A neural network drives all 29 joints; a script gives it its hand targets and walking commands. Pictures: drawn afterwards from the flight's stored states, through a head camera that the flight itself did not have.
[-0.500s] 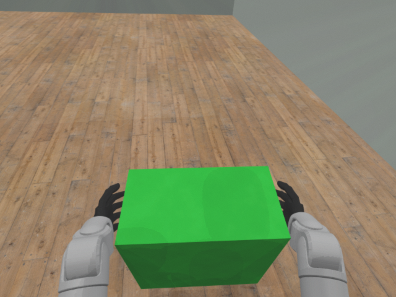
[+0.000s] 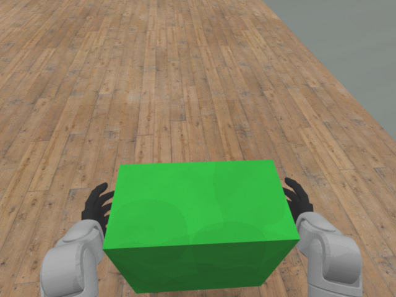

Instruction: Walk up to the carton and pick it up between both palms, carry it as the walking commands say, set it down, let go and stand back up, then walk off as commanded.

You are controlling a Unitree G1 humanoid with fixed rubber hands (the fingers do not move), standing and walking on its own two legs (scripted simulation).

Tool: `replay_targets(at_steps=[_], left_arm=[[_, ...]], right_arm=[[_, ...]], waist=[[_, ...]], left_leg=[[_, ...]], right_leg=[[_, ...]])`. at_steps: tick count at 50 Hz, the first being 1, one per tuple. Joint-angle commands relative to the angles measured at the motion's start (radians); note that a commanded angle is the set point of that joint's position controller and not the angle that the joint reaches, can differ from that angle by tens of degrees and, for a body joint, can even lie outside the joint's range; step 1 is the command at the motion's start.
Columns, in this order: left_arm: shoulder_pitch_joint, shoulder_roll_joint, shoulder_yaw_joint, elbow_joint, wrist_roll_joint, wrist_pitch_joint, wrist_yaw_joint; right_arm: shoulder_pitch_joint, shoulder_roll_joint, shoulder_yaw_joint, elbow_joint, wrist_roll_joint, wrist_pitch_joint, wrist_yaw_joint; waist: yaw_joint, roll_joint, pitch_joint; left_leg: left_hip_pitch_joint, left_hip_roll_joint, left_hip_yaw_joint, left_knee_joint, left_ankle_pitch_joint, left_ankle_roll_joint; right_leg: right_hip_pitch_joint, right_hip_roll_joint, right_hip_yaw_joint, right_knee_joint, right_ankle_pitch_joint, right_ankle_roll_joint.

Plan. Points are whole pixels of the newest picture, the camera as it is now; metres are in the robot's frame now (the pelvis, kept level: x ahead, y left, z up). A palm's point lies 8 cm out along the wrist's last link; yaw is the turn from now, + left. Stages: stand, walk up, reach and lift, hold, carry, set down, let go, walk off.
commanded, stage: carry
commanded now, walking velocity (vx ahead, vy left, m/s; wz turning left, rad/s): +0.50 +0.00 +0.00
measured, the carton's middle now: (198, 232) +0.26 +0.00 +0.01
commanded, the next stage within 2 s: none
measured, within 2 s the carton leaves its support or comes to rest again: neither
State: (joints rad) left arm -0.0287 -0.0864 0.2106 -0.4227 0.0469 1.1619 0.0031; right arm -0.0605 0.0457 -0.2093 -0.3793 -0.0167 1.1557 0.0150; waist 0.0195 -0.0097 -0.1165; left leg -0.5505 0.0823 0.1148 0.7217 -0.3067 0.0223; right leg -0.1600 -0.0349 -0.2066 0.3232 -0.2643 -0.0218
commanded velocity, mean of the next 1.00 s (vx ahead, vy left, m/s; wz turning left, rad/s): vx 0.50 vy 0.00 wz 0.00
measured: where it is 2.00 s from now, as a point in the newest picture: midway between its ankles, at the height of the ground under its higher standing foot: (196, 142)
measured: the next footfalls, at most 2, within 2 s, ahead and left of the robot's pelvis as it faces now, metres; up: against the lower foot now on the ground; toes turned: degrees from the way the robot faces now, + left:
left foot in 0.12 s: +0.22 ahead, +0.12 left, +0.00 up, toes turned +10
right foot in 0.54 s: +0.52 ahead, -0.10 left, +0.00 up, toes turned -13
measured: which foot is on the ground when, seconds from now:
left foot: up 0.00-0.10, down 0.12-0.54, up 0.56-0.98, down 1.00-1.00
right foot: down 0.00-0.14, up 0.16-0.52, down 0.54-1.00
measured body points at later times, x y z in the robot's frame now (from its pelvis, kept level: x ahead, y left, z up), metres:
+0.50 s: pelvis +0.32 +0.01 -0.01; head +0.33 +0.02 +0.44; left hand +0.60 +0.18 +0.06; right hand +0.57 -0.19 +0.07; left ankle +0.18 +0.11 -0.75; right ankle +0.44 -0.10 -0.72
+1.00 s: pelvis +0.67 +0.01 -0.02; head +0.67 +0.01 +0.43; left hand +0.92 +0.19 +0.05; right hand +0.92 -0.18 +0.06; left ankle +0.78 +0.09 -0.75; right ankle +0.48 -0.09 -0.74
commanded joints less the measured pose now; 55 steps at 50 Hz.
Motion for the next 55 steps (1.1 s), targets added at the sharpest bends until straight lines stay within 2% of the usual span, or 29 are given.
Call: replay_targets(at_steps=[1, 3, 5, 6, 7, 8, 9, 11, 12, 15, 23, 26, 27, 28, 29, 30, 31, 32, 33, 35, 38, 41, 46, 49, 50, 51, 52, 53, 55], left_arm=[[-0.504, -0.713, -0.817, -0.149, -0.351, -0.005, -0.2], [-0.505, -0.691, -0.816, -0.15, -0.352, 0.001, -0.205], [-0.517, -0.664, -0.814, -0.144, -0.351, 0.008, -0.209], [-0.513, -0.653, -0.815, -0.133, -0.351, 0.013, -0.212], [-0.517, -0.642, -0.819, -0.14, -0.359, 0.021, -0.217], [-0.516, -0.652, -0.818, -0.128, -0.361, 0.024, -0.221], [-0.514, -0.686, -0.811, -0.094, -0.359, 0.017, -0.226], [-0.547, -0.726, -0.805, -0.095, -0.367, 0.001, -0.23], [-0.543, -0.741, -0.797, -0.09, -0.361, -0.006, -0.227], [-0.495, -0.75, -0.783, -0.081, -0.326, -0.019, -0.204], [-0.451, -0.694, -0.793, -0.13, -0.283, -0.025, -0.166], [-0.413, -0.68, -0.793, -0.126, -0.283, -0.018, -0.166], [-0.394, -0.679, -0.792, -0.123, -0.282, -0.017, -0.164], [-0.358, -0.67, -0.786, -0.125, -0.275, -0.014, -0.163], [-0.386, -0.633, -0.773, -0.096, -0.27, -0.015, -0.168], [-0.404, -0.637, -0.767, -0.103, -0.278, -0.017, -0.171], [-0.425, -0.671, -0.77, -0.104, -0.277, -0.026, -0.174], [-0.453, -0.71, -0.796, -0.127, -0.295, -0.031, -0.18], [-0.494, -0.732, -0.81, -0.143, -0.317, -0.038, -0.188], [-0.496, -0.743, -0.809, -0.138, -0.331, -0.058, -0.203], [-0.464, -0.726, -0.822, -0.162, -0.359, -0.067, -0.219], [-0.433, -0.682, -0.822, -0.178, -0.365, -0.061, -0.219], [-0.411, -0.628, -0.817, -0.177, -0.353, -0.029, -0.214], [-0.44, -0.595, -0.807, -0.164, -0.34, -0.009, -0.211], [-0.449, -0.589, -0.808, -0.161, -0.339, -0.002, -0.21], [-0.463, -0.589, -0.812, -0.174, -0.343, 0.009, -0.212], [-0.456, -0.6, -0.791, -0.135, -0.331, 0.008, -0.214], [-0.462, -0.642, -0.781, -0.079, -0.325, -0.004, -0.217], [-0.496, -0.696, -0.782, -0.089, -0.337, -0.022, -0.22]], right_arm=[[-0.44, 0.778, 0.812, -0.139, 0.291, -0.003, 0.172], [-0.418, 0.762, 0.809, -0.14, 0.278, 0.0, 0.167], [-0.385, 0.742, 0.8, -0.124, 0.263, 0.005, 0.162], [-0.372, 0.726, 0.791, -0.114, 0.25, 0.005, 0.157], [-0.351, 0.712, 0.773, -0.084, 0.232, 0.003, 0.152], [-0.386, 0.715, 0.775, -0.096, 0.243, -0.001, 0.153], [-0.421, 0.729, 0.783, -0.141, 0.258, -0.003, 0.155], [-0.477, 0.761, 0.801, -0.173, 0.277, -0.013, 0.162], [-0.485, 0.779, 0.811, -0.179, 0.292, -0.017, 0.165], [-0.473, 0.777, 0.82, -0.183, 0.325, -0.018, 0.184], [-0.421, 0.706, 0.821, -0.182, 0.321, -0.017, 0.204], [-0.41, 0.694, 0.825, -0.191, 0.31, -0.007, 0.198], [-0.399, 0.695, 0.827, -0.195, 0.308, -0.003, 0.195], [-0.404, 0.694, 0.835, -0.195, 0.303, 0.005, 0.194], [-0.419, 0.676, 0.837, -0.191, 0.307, 0.01, 0.194], [-0.414, 0.689, 0.812, -0.143, 0.294, 0.006, 0.194], [-0.422, 0.712, 0.797, -0.126, 0.289, -0.007, 0.199], [-0.434, 0.745, 0.803, -0.129, 0.292, -0.02, 0.203], [-0.441, 0.77, 0.805, -0.12, 0.291, -0.03, 0.203], [-0.428, 0.795, 0.798, -0.118, 0.274, -0.054, 0.195], [-0.409, 0.791, 0.819, -0.163, 0.257, -0.072, 0.171], [-0.367, 0.765, 0.822, -0.182, 0.243, -0.067, 0.152], [-0.35, 0.714, 0.833, -0.209, 0.246, -0.03, 0.146], [-0.335, 0.694, 0.825, -0.18, 0.248, -0.009, 0.148], [-0.334, 0.69, 0.816, -0.168, 0.242, -0.006, 0.148], [-0.327, 0.685, 0.799, -0.134, 0.23, -0.004, 0.149], [-0.37, 0.698, 0.796, -0.131, 0.25, -0.01, 0.156], [-0.405, 0.704, 0.792, -0.155, 0.263, -0.014, 0.162], [-0.447, 0.75, 0.814, -0.172, 0.29, -0.026, 0.173]], waist=[[0.001, -0.144, -0.148], [-0.005, -0.138, -0.144], [-0.027, -0.087, -0.194], [-0.046, -0.008, -0.26], [-0.054, 0.221, -0.308], [-0.031, 0.321, -0.285], [-0.03, 0.222, -0.27], [-0.032, 0.066, -0.237], [-0.032, 0.044, -0.221], [-0.039, 0.126, -0.214], [-0.045, 0.191, -0.116], [-0.022, 0.156, -0.147], [-0.01, 0.107, -0.218], [0.009, -0.053, -0.298], [-0.01, -0.288, -0.333], [-0.004, -0.223, -0.322], [-0.002, -0.162, -0.293], [-0.006, -0.052, -0.268], [-0.01, 0.008, -0.25], [-0.01, -0.04, -0.23], [-0.005, -0.104, -0.197], [0.004, -0.136, -0.164], [0.01, -0.151, -0.104], [-0.029, -0.119, -0.192], [-0.051, -0.042, -0.265], [-0.047, 0.183, -0.337], [-0.029, 0.311, -0.305], [-0.03, 0.202, -0.28], [-0.031, 0.043, -0.241]], left_leg=[[0.043, -0.036, 0.072, -0.146, 0.112, 0.009], [0.158, -0.054, 0.121, -0.225, 0.164, 0.009], [0.426, -0.087, 0.166, -0.278, 0.157, 0.012], [0.627, -0.003, 0.036, -0.29, 0.098, 0.028], [0.746, 0.264, -0.437, -0.45, -0.084, 0.117], [0.8, 0.385, -0.662, -0.524, 0.021, 0.22], [0.774, 0.38, -0.584, -0.499, 0.102, 0.225], [0.672, 0.311, -0.403, -0.491, 0.174, 0.168], [0.614, 0.285, -0.327, -0.512, 0.181, 0.134], [0.608, 0.235, -0.191, -0.536, 0.256, 0.102], [0.631, 0.179, -0.001, -0.486, 0.478, 0.084], [0.523, 0.136, 0.099, -0.257, 0.631, 0.046], [0.408, 0.099, 0.126, -0.069, 0.594, 0.014], [0.249, 0.045, 0.122, 0.208, 0.342, -0.019], [-0.08, -0.106, 0.031, 0.435, -0.148, -0.047], [-0.162, -0.049, -0.099, 0.587, -0.185, -0.023], [-0.187, -0.008, -0.116, 0.602, -0.158, -0.01], [-0.165, 0.022, -0.112, 0.546, -0.113, -0.004], [-0.12, 0.05, -0.114, 0.451, -0.063, -0.003], [-0.039, 0.038, -0.072, 0.281, -0.014, -0.005], [-0.041, 0.013, -0.017, 0.103, 0.045, -0.013], [-0.041, -0.01, 0.042, -0.057, 0.142, -0.008], [0.045, -0.051, 0.133, -0.217, 0.228, 0.017], [0.401, -0.115, 0.198, -0.29, 0.19, 0.022], [0.627, -0.023, 0.063, -0.295, 0.141, 0.036], [0.789, 0.265, -0.409, -0.399, 0.013, 0.142], [0.819, 0.385, -0.658, -0.506, 0.162, 0.248], [0.781, 0.363, -0.54, -0.481, 0.244, 0.244], [0.657, 0.295, -0.345, -0.477, 0.304, 0.17]], right_leg=[[0.142, -0.231, 0.137, -0.096, 0.269, -0.104], [0.108, -0.217, 0.101, -0.039, 0.273, -0.071], [0.005, -0.169, 0.039, 0.157, 0.317, -0.012], [-0.112, -0.137, 0.01, 0.356, 0.268, 0.033], [-0.315, -0.032, -0.009, 0.657, 0.035, 0.086], [-0.52, 0.02, 0.096, 0.826, -0.227, 0.065], [-0.559, -0.05, 0.184, 0.895, -0.215, 0.04], [-0.562, -0.097, 0.189, 0.855, -0.125, 0.026], [-0.527, -0.11, 0.188, 0.767, -0.079, 0.028], [-0.479, -0.061, 0.115, 0.591, -0.013, 0.037], [-0.365, -0.001, -0.029, 0.201, 0.161, 0.007], [-0.071, 0.063, -0.103, 0.107, 0.167, -0.013], [0.142, 0.027, -0.047, 0.115, 0.158, -0.034], [0.303, -0.178, 0.257, 0.055, 0.052, -0.075], [0.482, -0.404, 0.719, -0.072, 0.055, -0.214], [0.484, -0.431, 0.694, -0.088, 0.145, -0.246], [0.43, -0.387, 0.584, -0.073, 0.25, -0.236], [0.359, -0.36, 0.497, -0.068, 0.28, -0.21], [0.277, -0.345, 0.426, -0.085, 0.263, -0.179], [0.191, -0.304, 0.308, -0.12, 0.252, -0.145], [0.202, -0.274, 0.223, -0.151, 0.258, -0.141], [0.237, -0.242, 0.141, -0.127, 0.401, -0.117], [0.254, -0.216, 0.067, -0.059, 0.575, -0.072], [0.155, -0.17, -0.014, 0.214, 0.676, -0.003], [0.005, -0.142, -0.01, 0.422, 0.497, 0.034], [-0.241, -0.039, 0.001, 0.737, 0.202, 0.075], [-0.479, 0.052, 0.092, 0.927, -0.212, 0.061], [-0.511, -0.036, 0.194, 0.989, -0.206, 0.033], [-0.508, -0.099, 0.203, 0.9, -0.09, 0.02]])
